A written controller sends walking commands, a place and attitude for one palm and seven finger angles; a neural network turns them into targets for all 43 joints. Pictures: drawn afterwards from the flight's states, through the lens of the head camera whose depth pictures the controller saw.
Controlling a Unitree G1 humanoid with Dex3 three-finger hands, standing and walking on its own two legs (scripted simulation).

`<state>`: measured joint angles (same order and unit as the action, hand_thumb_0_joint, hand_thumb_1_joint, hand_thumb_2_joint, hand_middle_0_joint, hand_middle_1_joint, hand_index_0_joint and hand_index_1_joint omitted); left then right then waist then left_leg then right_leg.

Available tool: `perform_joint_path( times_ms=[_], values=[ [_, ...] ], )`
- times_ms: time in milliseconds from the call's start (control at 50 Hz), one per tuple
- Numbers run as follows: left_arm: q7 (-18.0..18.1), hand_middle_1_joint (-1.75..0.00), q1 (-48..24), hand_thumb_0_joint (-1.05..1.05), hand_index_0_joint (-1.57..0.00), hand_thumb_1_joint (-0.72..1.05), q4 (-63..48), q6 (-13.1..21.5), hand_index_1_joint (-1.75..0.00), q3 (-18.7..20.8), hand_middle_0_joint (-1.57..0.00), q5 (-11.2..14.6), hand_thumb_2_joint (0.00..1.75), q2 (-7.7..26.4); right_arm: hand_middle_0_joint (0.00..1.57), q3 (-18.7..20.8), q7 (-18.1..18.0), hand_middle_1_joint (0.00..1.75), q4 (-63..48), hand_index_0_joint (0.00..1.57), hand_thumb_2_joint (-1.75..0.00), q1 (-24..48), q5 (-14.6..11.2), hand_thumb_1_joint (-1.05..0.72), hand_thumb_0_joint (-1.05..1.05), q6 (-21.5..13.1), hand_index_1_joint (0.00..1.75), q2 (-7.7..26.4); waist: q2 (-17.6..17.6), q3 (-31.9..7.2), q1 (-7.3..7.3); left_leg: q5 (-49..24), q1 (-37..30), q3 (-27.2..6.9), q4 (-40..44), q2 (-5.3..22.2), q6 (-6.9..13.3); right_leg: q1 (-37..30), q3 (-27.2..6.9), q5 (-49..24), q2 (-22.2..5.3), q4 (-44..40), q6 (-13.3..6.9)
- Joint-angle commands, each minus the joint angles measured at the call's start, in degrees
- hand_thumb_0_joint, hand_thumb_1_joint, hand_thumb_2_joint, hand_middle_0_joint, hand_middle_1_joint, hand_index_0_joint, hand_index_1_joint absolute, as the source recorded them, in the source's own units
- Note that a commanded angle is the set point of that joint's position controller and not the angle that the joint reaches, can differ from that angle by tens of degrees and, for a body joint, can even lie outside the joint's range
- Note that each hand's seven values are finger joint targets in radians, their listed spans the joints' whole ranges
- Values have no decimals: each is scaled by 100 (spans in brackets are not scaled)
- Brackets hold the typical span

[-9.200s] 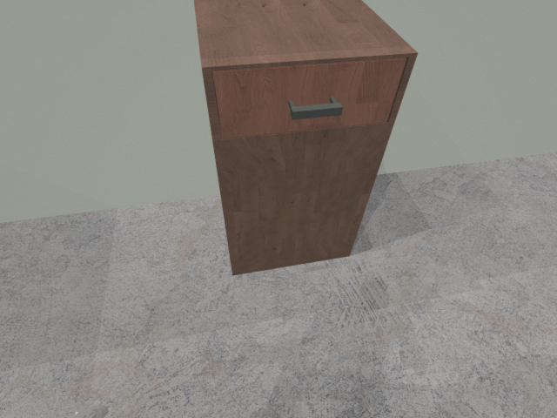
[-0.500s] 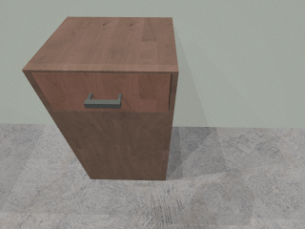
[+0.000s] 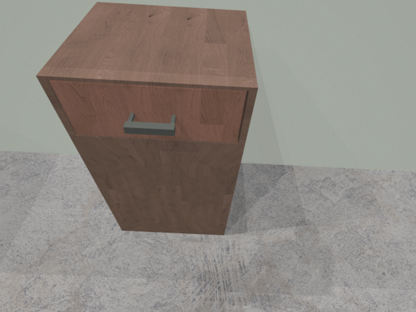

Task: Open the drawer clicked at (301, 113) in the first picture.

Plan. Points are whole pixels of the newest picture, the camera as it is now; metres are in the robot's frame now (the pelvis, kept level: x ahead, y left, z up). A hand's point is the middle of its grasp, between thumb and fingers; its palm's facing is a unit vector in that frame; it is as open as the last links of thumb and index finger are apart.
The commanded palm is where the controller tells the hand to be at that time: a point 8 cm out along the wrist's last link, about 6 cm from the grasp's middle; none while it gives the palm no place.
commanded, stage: come to a stop and stand still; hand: left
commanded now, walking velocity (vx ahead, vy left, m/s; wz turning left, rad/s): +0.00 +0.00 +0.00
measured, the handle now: (151, 123) +0.54 +0.18 +0.02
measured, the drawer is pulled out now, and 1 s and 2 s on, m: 0.00 0.00 0.00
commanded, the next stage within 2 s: look again from close up in 0.52 s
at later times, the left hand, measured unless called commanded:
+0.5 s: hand out of the picture -0.04 +0.13 -0.17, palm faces +0.03 -0.99 -0.17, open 7.3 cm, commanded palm none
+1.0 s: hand out of the picture +0.00 +0.18 -0.17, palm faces +0.00 -0.98 -0.22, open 7.3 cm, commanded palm none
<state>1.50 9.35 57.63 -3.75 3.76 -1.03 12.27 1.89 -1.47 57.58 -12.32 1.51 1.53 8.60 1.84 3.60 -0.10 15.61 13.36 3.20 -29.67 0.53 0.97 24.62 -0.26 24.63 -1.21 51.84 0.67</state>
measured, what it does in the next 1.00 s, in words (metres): steps on the spot: right foot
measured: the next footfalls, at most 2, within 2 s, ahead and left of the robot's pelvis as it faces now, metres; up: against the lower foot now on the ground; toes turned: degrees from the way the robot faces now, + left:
right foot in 0.16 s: -0.01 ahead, -0.11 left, +0.00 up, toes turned -2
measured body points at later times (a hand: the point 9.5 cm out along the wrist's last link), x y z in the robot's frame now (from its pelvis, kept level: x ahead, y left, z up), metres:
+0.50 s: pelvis -0.03 -0.02 +0.01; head -0.03 -0.03 +0.46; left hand -0.04 +0.19 -0.15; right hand -0.05 -0.24 -0.16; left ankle +0.00 +0.11 -0.73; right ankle -0.05 -0.11 -0.73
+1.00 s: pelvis -0.02 +0.01 +0.00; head -0.02 +0.00 +0.45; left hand +0.00 +0.23 -0.15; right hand -0.03 -0.20 -0.17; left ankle +0.00 +0.11 -0.73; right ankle -0.05 -0.11 -0.73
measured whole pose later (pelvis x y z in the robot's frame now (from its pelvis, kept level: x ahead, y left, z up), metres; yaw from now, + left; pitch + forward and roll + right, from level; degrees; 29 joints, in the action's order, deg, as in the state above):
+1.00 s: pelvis -0.02 +0.01 +0.00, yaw -1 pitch -1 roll +0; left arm 2.2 16.7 61.0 1.2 -0.3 -0.8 8.8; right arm -0.9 -0.9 62.3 -18.5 1.1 -0.8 8.0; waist -1.2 0.7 -0.7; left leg 14.6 14.5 2.8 -30.1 0.1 1.1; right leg 10.7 1.6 18.5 -0.9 30.2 -0.1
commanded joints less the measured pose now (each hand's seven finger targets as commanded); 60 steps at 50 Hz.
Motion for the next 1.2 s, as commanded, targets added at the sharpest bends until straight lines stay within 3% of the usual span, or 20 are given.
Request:
perform_joint_path(
  times_ms=[0, 40, 80, 100, 120, 140, 180, 300, 580, 600, 620, 640, 660, 680, 720, 780, 860, 900, 960, 1180],
  values=[
    [-22, -30, 372, 0, -20, 90, -186, 153, -30, -40, -20, 14, 90, 151, 20, 140, -81, 30, -256, 20, -90, 99, -14, -90, 0, -124, 30, 910, -949, -292, 75, -1575, -245, -1032, 1368, 1317, 841, -242, 33, 110, -83, -225, 70],
    [-18, -30, 290, 0, -20, 90, -169, 199, -30, -120, -20, 28, 90, 96, 20, 160, -74, 30, -80, 20, -90, -178, -26, -90, 0, -126, 30, 934, -1003, -427, -70, -1807, -654, -1145, 1281, 1360, 860, -520, 164, 142, -107, -1196, 81],
    [7, -30, 617, 0, -20, 90, 19, 267, -30, -154, -20, 37, 90, 115, 20, 150, -48, 30, 39, 20, -90, -252, -75, -90, 0, -136, 30, 929, -764, -513, 35, -1951, -613, -1019, 993, 1225, 688, -1161, 230, -692, -90, -2447, 83],
    [34, -30, 826, 0, -20, 90, 138, 325, -30, -175, -20, 32, 90, 165, 20, 122, -39, 30, 62, 20, -90, -273, -116, -90, 0, -153, 30, 831, -482, -543, 93, -1701, -491, -871, 719, 980, 449, -1550, 96, -1378, -185, -3248, 65],
    [63, -30, 797, 0, -20, 90, 196, 389, -30, -182, -20, 15, 90, 364, 20, 95, -25, 30, 68, 20, -90, -303, -170, -90, 0, -171, 30, 620, -15, -446, -41, -1207, -226, -580, 491, 650, 136, -1657, -536, -1996, -637, -3411, -110],
    [62, -30, 675, 0, -20, 90, 191, 409, -30, -191, -20, 35, 90, 498, 20, 49, 2, 30, 48, 20, -90, -299, -178, -90, 0, -165, 30, 508, 100, -387, -141, -639, -323, -390, 581, 417, -32, -1352, -758, -2144, -1012, -3415, -297],
    [52, -30, 558, 0, -20, 90, 256, 451, -30, -189, -20, 36, 90, 477, 20, 15, 5, 30, 165, 20, -90, -296, -106, -90, 0, -85, 30, 475, 707, -313, -171, -460, -619, -285, 515, 280, -133, -898, -857, -1923, -930, -3473, -455],
    [61, -30, 744, 0, -20, 90, 421, 406, -30, -241, -20, 63, 90, 224, 20, -68, -14, 30, 497, 20, -90, -490, -92, -90, 0, -124, 30, 496, 38, 205, -92, -490, -560, -411, 914, 469, -67, -660, -538, -634, -544, -3643, -277],
    [83, -30, 1150, 0, -20, 90, 611, 419, -30, -247, -20, 87, 90, -36, 20, -119, -78, 30, 784, 20, -90, -1008, -78, -90, 0, -161, 30, 247, -150, 279, -9, -442, -311, -433, 958, 478, -74, -861, -423, -632, -466, -3636, -292],
    [283, -30, 1557, 0, -20, 90, 688, 678, -30, -321, -20, -67, 90, 77, 20, -147, 23, 30, 376, 20, -90, -299, -82, -90, 0, -316, 30, 433, -20, 504, 245, -644, 445, -241, -386, 487, -224, -986, -804, -3539, -830, -3415, -126],
    [239, -30, 1300, 0, -20, 90, 395, 708, -30, -272, -20, -12, 90, 382, 20, -128, 55, 30, 197, 20, -90, -729, -86, -90, 0, -223, 30, 132, 104, 61, -146, 388, 350, -311, -540, 334, -131, -968, -983, -2227, -1212, -3620, -415],
    [212, -30, 988, 0, -20, 90, 258, 705, -30, -273, -20, -19, 90, 312, 20, -109, 76, 30, 245, 20, -90, -978, -69, -90, 0, -205, 30, 169, 150, -96, -285, 347, 172, -259, -594, 336, -118, -702, -798, -989, -1054, -3616, -616],
    [196, -30, 922, 0, -20, 90, 167, 725, -30, -269, -20, 4, 90, 262, 20, -119, 94, 30, 280, 20, -90, -1145, -54, -90, 0, -226, 30, 158, 6, -212, -338, -11, 21, -246, -415, 283, -111, -673, -718, -811, -853, -3449, -672],
    [186, -30, 921, 0, -20, 90, 150, 735, -30, -253, -20, 20, 90, 253, 20, -143, 96, 30, 300, 20, -90, -1309, -36, -90, 0, -262, 30, 155, -361, -393, -337, -300, -161, -265, -135, 316, -47, -791, -505, -994, -716, -3156, -651],
    [164, -30, 1025, 0, -20, 90, 152, 657, -30, -273, -20, 42, 90, 128, 20, -165, 63, 30, 235, 20, -90, -1220, -40, -90, 0, -308, 30, 261, -583, -164, -179, -456, 171, -465, 175, 448, 39, -881, -355, -726, -427, -2906, -532],
    [128, -30, 1151, 0, -20, 90, 203, 575, -30, -312, -20, 29, 90, 31, 20, -177, 34, 30, 172, 20, -90, -1071, -44, -90, 0, -306, 30, 336, -272, 310, -53, -176, 588, -662, 514, 491, 135, -941, -262, -533, -280, -2837, -433],
    [105, -30, 1171, 0, -20, 90, 184, 542, -30, -324, -20, 38, 90, 41, 20, -174, 22, 30, 183, 20, -90, -983, -52, -90, 0, -312, 30, 445, -70, 237, -16, -163, 477, -701, 679, 486, 161, -1034, -230, -684, -280, -2793, -366],
    [100, -30, 1154, 0, -20, 90, 180, 523, -30, -327, -20, 32, 90, 73, 20, -186, 16, 30, 255, 20, -90, -961, -50, -90, 0, -324, 30, 481, -301, 270, -3, -186, 442, -753, 791, 520, 182, -1069, -181, -794, -267, -2736, -340],
    [91, -30, 1141, 0, -20, 90, 190, 523, -30, -324, -20, 27, 90, 100, 20, -178, 15, 30, 272, 20, -90, -861, -57, -90, 0, -328, 30, 525, -73, 189, 12, -397, 286, -684, 778, 508, 184, -1111, -189, -1004, -315, -2763, -305],
    [78, -30, 1180, 0, -20, 90, 321, 513, -30, -317, -20, 8, 90, 175, 20, -186, -23, 30, 401, 20, -90, -629, -79, -90, 0, -357, 30, 601, -267, -49, 19, -1225, -179, -547, 687, 544, 179, -1275, -218, -1650, -375, -2800, -240]
  ],
)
